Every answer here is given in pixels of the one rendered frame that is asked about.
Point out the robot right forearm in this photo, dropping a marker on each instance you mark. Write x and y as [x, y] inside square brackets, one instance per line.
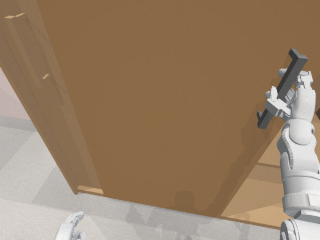
[300, 171]

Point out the left robot hand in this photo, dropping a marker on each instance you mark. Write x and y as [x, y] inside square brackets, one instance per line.
[66, 230]

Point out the wardrobe door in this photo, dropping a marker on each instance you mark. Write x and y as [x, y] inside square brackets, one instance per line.
[53, 99]
[166, 92]

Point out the handle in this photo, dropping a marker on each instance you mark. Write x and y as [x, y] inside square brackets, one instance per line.
[24, 49]
[292, 72]

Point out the robot right upper arm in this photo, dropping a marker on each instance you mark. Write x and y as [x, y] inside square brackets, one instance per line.
[293, 229]

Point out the right robot hand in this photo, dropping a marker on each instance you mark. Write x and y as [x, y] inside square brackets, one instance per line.
[301, 103]

